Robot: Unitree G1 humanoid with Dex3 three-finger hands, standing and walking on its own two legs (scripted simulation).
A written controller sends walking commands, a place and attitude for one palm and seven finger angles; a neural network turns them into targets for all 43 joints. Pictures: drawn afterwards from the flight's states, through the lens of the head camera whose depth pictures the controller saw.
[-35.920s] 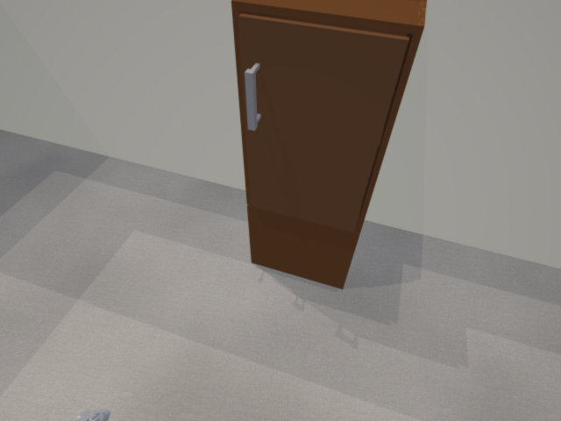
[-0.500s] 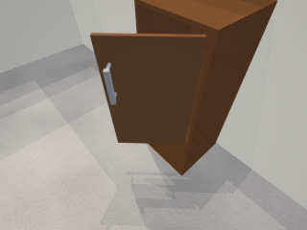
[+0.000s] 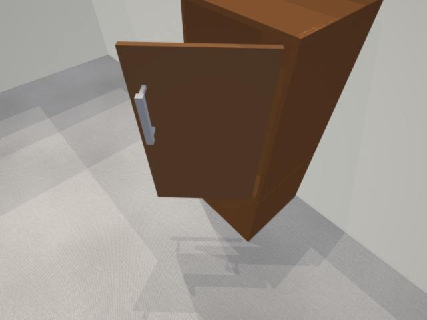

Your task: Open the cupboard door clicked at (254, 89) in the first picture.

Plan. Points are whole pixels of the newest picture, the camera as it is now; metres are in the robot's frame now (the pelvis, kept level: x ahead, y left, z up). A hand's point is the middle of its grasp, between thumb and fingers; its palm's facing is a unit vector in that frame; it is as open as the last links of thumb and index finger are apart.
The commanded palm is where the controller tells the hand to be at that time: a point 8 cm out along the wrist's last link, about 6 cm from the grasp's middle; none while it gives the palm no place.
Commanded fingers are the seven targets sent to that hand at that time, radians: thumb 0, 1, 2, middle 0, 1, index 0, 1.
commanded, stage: look again from close up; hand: left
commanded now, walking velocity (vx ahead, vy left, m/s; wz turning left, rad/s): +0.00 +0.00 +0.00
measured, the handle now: (147, 116) +0.56 +0.21 +0.05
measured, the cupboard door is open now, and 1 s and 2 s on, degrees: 46 46 46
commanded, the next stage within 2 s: raise the hand with hooked fingers in 0.12 s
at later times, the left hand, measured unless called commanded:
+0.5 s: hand (128, 273) +0.20 +0.16 +0.00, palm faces +0.10 -0.99 -0.02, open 7.8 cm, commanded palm +0.12 +0.23 -0.05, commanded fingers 0.00 0.55 0.75 -0.23 -0.53 -0.23 -0.53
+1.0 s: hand (103, 286) +0.18 +0.21 -0.01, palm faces +0.00 -1.00 -0.05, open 10.8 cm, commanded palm +0.14 +0.26 +0.00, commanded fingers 0.00 -0.03 0.50 -0.27 -0.90 -0.27 -0.90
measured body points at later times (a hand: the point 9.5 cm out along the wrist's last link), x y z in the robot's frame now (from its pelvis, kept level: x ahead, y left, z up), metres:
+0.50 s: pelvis -0.03 -0.02 -0.03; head -0.01 -0.02 +0.42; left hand +0.19 +0.22 +0.01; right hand +0.15 -0.28 -0.10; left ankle -0.05 +0.09 -0.74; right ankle +0.00 -0.12 -0.74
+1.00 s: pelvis -0.05 -0.02 -0.06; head -0.01 -0.02 +0.39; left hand +0.17 +0.26 +0.00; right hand +0.11 -0.23 -0.15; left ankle -0.05 +0.09 -0.74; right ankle +0.00 -0.12 -0.74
